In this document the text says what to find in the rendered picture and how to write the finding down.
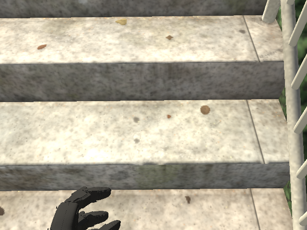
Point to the robot left hand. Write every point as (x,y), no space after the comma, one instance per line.
(68,217)

